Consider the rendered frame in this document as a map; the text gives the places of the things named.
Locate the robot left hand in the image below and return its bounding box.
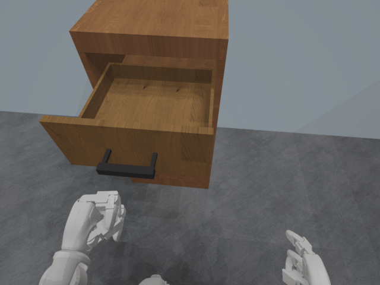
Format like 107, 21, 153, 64
61, 191, 126, 256

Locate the cabinet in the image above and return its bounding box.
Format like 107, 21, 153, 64
69, 0, 229, 189

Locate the handle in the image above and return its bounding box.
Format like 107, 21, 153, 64
96, 148, 157, 179

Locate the robot right hand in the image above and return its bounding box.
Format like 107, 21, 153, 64
282, 230, 331, 285

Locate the left robot forearm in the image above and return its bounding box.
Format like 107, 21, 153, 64
39, 249, 91, 285

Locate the drawer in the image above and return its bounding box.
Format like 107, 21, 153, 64
39, 62, 215, 176

